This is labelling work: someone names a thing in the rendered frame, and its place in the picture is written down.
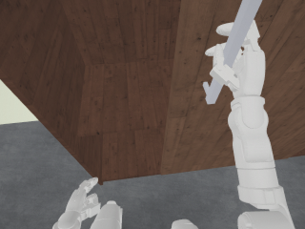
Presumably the robot left hand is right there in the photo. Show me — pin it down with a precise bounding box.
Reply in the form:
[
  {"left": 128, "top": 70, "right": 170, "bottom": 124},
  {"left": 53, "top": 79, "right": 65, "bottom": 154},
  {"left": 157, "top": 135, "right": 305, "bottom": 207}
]
[{"left": 65, "top": 177, "right": 101, "bottom": 221}]

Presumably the robot right forearm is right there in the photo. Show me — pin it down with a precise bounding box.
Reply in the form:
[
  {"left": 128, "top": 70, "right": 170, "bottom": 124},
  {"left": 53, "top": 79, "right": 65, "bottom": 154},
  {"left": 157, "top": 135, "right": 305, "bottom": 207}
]
[{"left": 228, "top": 94, "right": 295, "bottom": 229}]

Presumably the robot right upper arm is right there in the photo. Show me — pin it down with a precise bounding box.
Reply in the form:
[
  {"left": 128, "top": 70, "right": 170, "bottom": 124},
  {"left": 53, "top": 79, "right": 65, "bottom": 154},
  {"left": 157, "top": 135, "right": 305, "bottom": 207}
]
[{"left": 237, "top": 211, "right": 293, "bottom": 229}]

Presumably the left robot thigh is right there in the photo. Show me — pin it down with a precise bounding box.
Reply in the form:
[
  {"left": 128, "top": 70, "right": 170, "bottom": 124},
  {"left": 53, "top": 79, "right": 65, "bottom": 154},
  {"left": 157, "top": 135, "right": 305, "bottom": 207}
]
[{"left": 90, "top": 203, "right": 123, "bottom": 229}]

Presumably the handle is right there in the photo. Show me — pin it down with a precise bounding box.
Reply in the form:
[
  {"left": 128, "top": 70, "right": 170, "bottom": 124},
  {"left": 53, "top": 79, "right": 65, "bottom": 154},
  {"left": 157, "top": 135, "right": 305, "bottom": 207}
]
[{"left": 203, "top": 0, "right": 262, "bottom": 105}]

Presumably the robot left forearm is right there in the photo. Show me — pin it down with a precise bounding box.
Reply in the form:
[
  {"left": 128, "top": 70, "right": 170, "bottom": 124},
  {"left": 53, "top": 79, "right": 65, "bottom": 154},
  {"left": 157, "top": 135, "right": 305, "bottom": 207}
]
[{"left": 52, "top": 210, "right": 82, "bottom": 229}]

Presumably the robot thigh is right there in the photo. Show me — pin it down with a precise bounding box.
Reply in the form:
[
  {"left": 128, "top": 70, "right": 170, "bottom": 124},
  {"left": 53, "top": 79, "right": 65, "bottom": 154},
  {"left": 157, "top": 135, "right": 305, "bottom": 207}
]
[
  {"left": 171, "top": 219, "right": 198, "bottom": 229},
  {"left": 90, "top": 203, "right": 123, "bottom": 229}
]

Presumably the robot right hand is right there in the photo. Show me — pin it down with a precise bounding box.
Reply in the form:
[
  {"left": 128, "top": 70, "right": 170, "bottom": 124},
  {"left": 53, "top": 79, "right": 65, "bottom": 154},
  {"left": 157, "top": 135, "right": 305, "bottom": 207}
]
[{"left": 205, "top": 20, "right": 266, "bottom": 98}]

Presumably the right robot thigh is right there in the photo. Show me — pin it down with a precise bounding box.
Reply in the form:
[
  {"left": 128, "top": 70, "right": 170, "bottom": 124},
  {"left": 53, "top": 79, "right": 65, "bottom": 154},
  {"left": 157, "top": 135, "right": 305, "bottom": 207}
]
[{"left": 171, "top": 219, "right": 198, "bottom": 229}]

